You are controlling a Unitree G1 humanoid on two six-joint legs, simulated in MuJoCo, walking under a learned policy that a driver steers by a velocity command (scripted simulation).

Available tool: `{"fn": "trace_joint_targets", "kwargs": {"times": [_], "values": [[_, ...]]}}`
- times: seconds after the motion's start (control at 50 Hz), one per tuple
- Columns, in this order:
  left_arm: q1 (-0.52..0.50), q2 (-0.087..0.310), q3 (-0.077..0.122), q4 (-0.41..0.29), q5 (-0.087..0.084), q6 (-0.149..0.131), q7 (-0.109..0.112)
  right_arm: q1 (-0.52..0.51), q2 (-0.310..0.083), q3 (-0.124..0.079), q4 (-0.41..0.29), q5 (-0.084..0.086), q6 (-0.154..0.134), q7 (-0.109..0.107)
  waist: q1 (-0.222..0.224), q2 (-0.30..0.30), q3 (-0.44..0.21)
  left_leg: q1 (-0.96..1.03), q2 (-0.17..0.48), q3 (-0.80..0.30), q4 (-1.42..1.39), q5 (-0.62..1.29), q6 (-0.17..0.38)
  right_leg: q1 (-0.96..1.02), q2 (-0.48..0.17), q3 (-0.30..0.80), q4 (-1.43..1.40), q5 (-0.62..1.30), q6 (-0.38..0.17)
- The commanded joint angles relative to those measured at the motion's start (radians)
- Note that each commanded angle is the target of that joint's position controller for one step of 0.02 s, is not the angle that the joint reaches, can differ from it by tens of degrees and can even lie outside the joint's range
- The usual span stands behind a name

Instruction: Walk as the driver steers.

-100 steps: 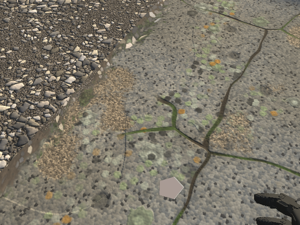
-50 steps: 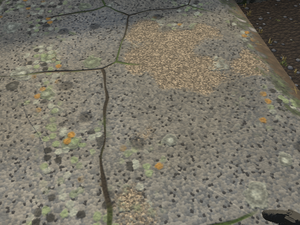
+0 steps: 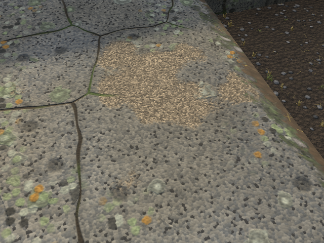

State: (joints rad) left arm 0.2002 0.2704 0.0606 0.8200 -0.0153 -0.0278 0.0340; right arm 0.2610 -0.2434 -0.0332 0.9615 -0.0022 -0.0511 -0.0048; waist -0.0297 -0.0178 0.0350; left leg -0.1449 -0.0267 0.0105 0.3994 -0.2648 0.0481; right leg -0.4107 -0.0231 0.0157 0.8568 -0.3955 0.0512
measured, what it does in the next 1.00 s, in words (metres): steps on the spot, turning left: right foot, then left foot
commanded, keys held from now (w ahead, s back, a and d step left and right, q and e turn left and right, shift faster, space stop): no key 0.44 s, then q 0.56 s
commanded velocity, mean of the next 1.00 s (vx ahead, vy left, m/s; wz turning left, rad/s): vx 0.02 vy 0.00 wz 0.21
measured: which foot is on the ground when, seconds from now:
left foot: down 0.00-0.58, up 0.60-0.80, down 0.82-1.00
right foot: up 0.00-0.08, down 0.10-0.80, up 0.82-1.00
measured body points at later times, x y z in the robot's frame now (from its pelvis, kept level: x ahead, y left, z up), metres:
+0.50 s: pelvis +0.05 -0.03 -0.01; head +0.06 -0.04 +0.44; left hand +0.17 +0.23 -0.14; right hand +0.09 -0.30 -0.16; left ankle -0.04 +0.09 -0.74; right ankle +0.07 -0.14 -0.74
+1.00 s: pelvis -0.02 +0.03 +0.00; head +0.00 +0.07 +0.45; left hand +0.06 +0.34 -0.13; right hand +0.11 -0.24 -0.11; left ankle -0.04 +0.10 -0.74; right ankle +0.05 -0.13 -0.66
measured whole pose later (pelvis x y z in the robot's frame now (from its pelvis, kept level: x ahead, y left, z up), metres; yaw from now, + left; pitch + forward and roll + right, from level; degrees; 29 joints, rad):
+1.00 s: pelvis -0.02 +0.03 +0.00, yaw +16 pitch +1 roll -3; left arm 0.03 0.32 0.10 0.93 0.00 0.01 0.07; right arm 0.28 -0.26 -0.06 0.88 0.00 -0.01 -0.03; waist -0.03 -0.03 0.04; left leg -0.24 -0.03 -0.06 0.46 -0.24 0.06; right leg -0.56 0.01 0.04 1.07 -0.34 0.03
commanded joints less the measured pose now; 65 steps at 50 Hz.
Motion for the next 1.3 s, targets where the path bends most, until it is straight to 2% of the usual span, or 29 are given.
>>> {"fn": "trace_joint_targets", "kwargs": {"times": [0.02, 0.06, 0.1, 0.12, 0.14, 0.16, 0.18, 0.22, 0.3, 0.44, 0.52, 0.58, 0.62, 0.64, 0.68, 0.74, 0.78, 0.8, 0.82, 0.84, 0.86, 0.88, 0.9, 0.92, 0.98, 1.04, 1.16, 1.26, 1.3], "values": [[-0.002, 0.020, -0.003, -0.037, -0.003, 0.001, -0.001, -0.032, -0.179, -0.031, -0.031, -0.003, 0.013, -0.018, 0.017, 0.135, -0.095, 0.051, 0.206, -0.113, -0.051, 0.822, 0.148, 0.101, 0.014, -0.029, -0.216, 0.131, 0.010], [0.007, 0.040, 0.003, -0.022, -0.001, 0.011, 0.001, -0.057, -0.178, -0.028, -0.023, 0.013, 0.018, -0.017, 0.037, 0.130, -0.097, 0.009, 0.211, -0.116, -0.045, 0.727, 0.138, 0.202, 0.021, -0.035, -0.335, 0.271, -0.009], [0.002, 0.080, 0.015, -0.016, 0.021, 0.019, 0.006, -0.038, -0.144, -0.018, 0.001, 0.021, 0.012, -0.008, 0.052, 0.094, -0.075, -0.052, 0.170, -0.115, -0.036, 0.495, 0.076, 0.320, 0.000, 0.003, -0.466, 0.462, -0.056], [0.006, 0.133, 0.026, -0.022, 0.027, 0.023, 0.014, -0.015, -0.117, -0.009, 0.009, -0.003, 0.005, -0.003, 0.040, 0.030, -0.092, -0.095, 0.127, -0.090, -0.007, 0.313, 0.028, 0.404, -0.082, 0.084, -0.451, 0.672, -0.087], [-0.021, 0.164, 0.031, -0.018, 0.024, 0.028, 0.015, 0.075, -0.091, -0.005, 0.026, -0.015, 0.003, 0.001, -0.027, -0.071, -0.121, -0.124, 0.066, -0.055, -0.015, 0.086, -0.012, 0.445, -0.133, 0.120, -0.380, 0.761, -0.155], [-0.064, 0.108, 0.019, -0.020, 0.017, 0.028, 0.006, 0.070, -0.083, 0.000, 0.038, -0.011, 0.011, -0.004, -0.016, -0.073, -0.115, -0.098, 0.054, -0.036, -0.028, 0.016, -0.033, 0.401, -0.119, 0.114, -0.369, 0.652, -0.177], [-0.089, 0.083, 0.016, -0.018, 0.013, 0.026, -0.004, 0.028, -0.106, -0.004, 0.039, -0.005, 0.021, -0.008, 0.002, -0.052, -0.064, -0.112, 0.041, -0.026, -0.024, 0.015, -0.042, 0.360, -0.082, 0.096, -0.370, 0.579, -0.161], [-0.088, 0.078, 0.014, -0.001, 0.017, 0.013, -0.013, 0.008, -0.119, -0.006, 0.044, -0.003, 0.041, -0.020, 0.013, -0.037, -0.048, -0.114, 0.040, -0.026, -0.002, 0.090, -0.044, 0.337, -0.060, 0.082, -0.363, 0.603, -0.141], [-0.086, 0.076, 0.014, 0.046, 0.013, -0.002, -0.019, 0.012, -0.115, -0.003, 0.060, -0.005, 0.057, -0.028, 0.009, -0.028, -0.083, -0.047, 0.055, -0.034, 0.011, 0.185, -0.047, 0.328, -0.056, 0.076, -0.347, 0.686, -0.141], [-0.116, 0.078, 0.014, 0.105, 0.010, 0.007, -0.015, 0.001, -0.103, -0.001, 0.089, -0.003, 0.066, -0.031, 0.010, 0.007, -0.080, -0.022, 0.057, -0.027, 0.002, 0.171, -0.052, 0.311, -0.043, 0.065, -0.358, 0.621, -0.141], [-0.114, 0.136, 0.037, 0.112, 0.010, 0.020, 0.012, -0.064, -0.138, -0.009, 0.042, 0.009, 0.066, -0.035, 0.031, 0.006, -0.075, -0.112, 0.047, -0.051, 0.056, 0.192, -0.036, 0.354, -0.061, 0.057, -0.356, 0.565, -0.150], [-0.053, 0.158, 0.053, 0.125, 0.012, 0.032, 0.033, -0.081, -0.121, -0.013, 0.000, 0.014, 0.074, -0.042, 0.047, -0.050, -0.100, -0.193, 0.022, -0.044, 0.196, 0.110, -0.042, 0.374, -0.155, 0.132, -0.410, 0.508, -0.211], [-0.048, 0.165, 0.055, 0.117, 0.021, 0.035, 0.046, -0.075, -0.109, -0.021, -0.017, 0.015, 0.086, -0.043, 0.054, -0.162, -0.119, -0.241, -0.004, 0.001, 0.469, -0.280, -0.062, 0.337, -0.311, 0.254, -0.508, 0.499, -0.311], [-0.045, 0.164, 0.050, 0.104, 0.035, 0.028, 0.052, -0.092, -0.130, -0.033, -0.032, 0.018, 0.093, -0.041, 0.073, -0.163, -0.114, -0.288, 0.025, -0.032, 0.700, -0.439, -0.073, 0.295, -0.388, 0.309, -0.559, 0.495, -0.366], [-0.186, 0.166, 0.044, 0.070, 0.018, 0.013, 0.058, -0.044, -0.114, -0.041, -0.036, 0.032, 0.109, -0.036, -0.011, -0.105, -0.066, -0.252, 0.113, -0.091, 0.695, -0.372, -0.063, 0.155, -0.342, 0.193, -0.595, 0.307, -0.294], [-0.253, 0.184, 0.049, 0.070, 0.006, 0.016, 0.051, 0.006, -0.105, -0.045, -0.031, 0.013, 0.112, -0.024, -0.041, -0.109, -0.067, -0.088, 0.097, -0.003, 0.427, -0.219, -0.056, 0.071, -0.248, 0.020, -0.572, 0.301, -0.218], [-0.249, 0.174, 0.047, 0.079, -0.016, 0.031, 0.045, 0.091, -0.117, -0.060, -0.007, 0.012, 0.114, -0.006, -0.074, -0.068, -0.090, 0.026, 0.042, 0.066, 0.191, -0.034, -0.025, 0.061, -0.218, -0.056, -0.465, 0.225, -0.176], [-0.204, 0.130, 0.039, 0.097, -0.019, 0.042, 0.040, 0.113, -0.125, -0.067, 0.000, 0.009, 0.115, 0.003, -0.067, 0.028, -0.067, 0.071, 0.029, 0.024, 0.088, 0.000, 0.010, -0.002, -0.172, -0.120, -0.308, 0.114, -0.118], [-0.148, 0.073, 0.026, 0.093, 0.011, 0.056, 0.030, 0.096, -0.228, -0.087, -0.046, 0.002, 0.112, -0.009, -0.031, 0.324, -0.006, 0.096, 0.267, -0.360, -0.066, 0.172, 0.119, -0.247, -0.046, -0.209, 0.006, -0.193, -0.011], [-0.286, 0.076, 0.027, 0.015, 0.025, 0.052, 0.033, 0.075, -0.299, -0.080, -0.097, -0.044, 0.084, -0.001, -0.047, 0.333, -0.003, -0.095, 0.405, -0.642, -0.183, 0.154, 0.287, -0.285, 0.048, -0.023, 0.186, -0.308, -0.005], [-0.306, 0.110, 0.037, -0.004, 0.009, 0.049, 0.036, 0.016, -0.295, -0.083, -0.115, -0.060, 0.053, -0.001, -0.017, 0.240, 0.019, -0.139, 0.381, -0.613, -0.215, 0.014, 0.288, -0.276, 0.029, 0.045, 0.279, -0.238, -0.025], [-0.267, 0.147, 0.049, 0.010, 0.004, 0.044, 0.038, -0.054, -0.281, -0.083, -0.132, -0.032, 0.034, -0.010, 0.023, 0.199, 0.043, -0.134, 0.319, -0.516, -0.208, -0.071, 0.216, -0.283, 0.008, 0.064, 0.274, -0.116, -0.040], [-0.227, 0.171, 0.061, 0.041, 0.013, 0.041, 0.044, -0.108, -0.247, -0.077, -0.149, -0.009, 0.029, -0.017, 0.043, 0.148, 0.041, -0.114, 0.274, -0.448, -0.183, -0.093, 0.152, -0.278, -0.008, 0.064, 0.263, -0.031, -0.040], [-0.207, 0.171, 0.064, 0.056, 0.021, 0.037, 0.048, -0.124, -0.221, -0.070, -0.159, 0.002, 0.026, -0.021, 0.045, 0.140, 0.024, -0.097, 0.247, -0.409, -0.162, -0.015, 0.128, -0.265, -0.008, 0.063, 0.259, 0.026, -0.031], [-0.199, 0.130, 0.059, 0.055, 0.014, 0.022, 0.038, -0.033, -0.175, -0.058, -0.150, 0.008, 0.025, -0.031, 0.027, 0.123, -0.058, 0.029, 0.223, -0.360, -0.120, 0.225, 0.136, -0.241, 0.012, 0.070, 0.229, 0.099, -0.012], [-0.223, 0.110, 0.051, 0.041, 0.008, 0.012, 0.034, 0.020, -0.189, -0.066, -0.148, 0.014, 0.032, -0.041, 0.005, 0.131, -0.072, 0.131, 0.223, -0.381, -0.105, 0.272, 0.147, -0.269, 0.021, 0.084, 0.119, 0.108, 0.008], [-0.222, 0.114, 0.042, 0.038, 0.002, -0.001, 0.016, -0.009, -0.217, -0.081, -0.178, 0.011, 0.052, -0.046, -0.008, 0.160, -0.065, 0.095, 0.209, -0.416, -0.093, 0.248, 0.163, -0.158, 0.030, 0.084, -0.083, 0.094, 0.036], [-0.184, 0.125, 0.035, 0.047, -0.003, -0.013, -0.003, -0.059, -0.205, -0.072, -0.190, 0.002, 0.064, -0.037, -0.008, 0.165, -0.092, 0.054, 0.208, -0.421, -0.036, 0.476, 0.174, 0.005, 0.028, 0.052, -0.181, 0.053, 0.024], [-0.156, 0.121, 0.030, 0.056, -0.006, -0.022, -0.018, -0.066, -0.189, -0.063, -0.184, 0.013, 0.067, -0.035, 0.003, 0.154, -0.110, 0.040, 0.186, -0.435, -0.043, 0.271, 0.160, 0.088, 0.032, 0.030, -0.301, 0.092, 0.000]]}}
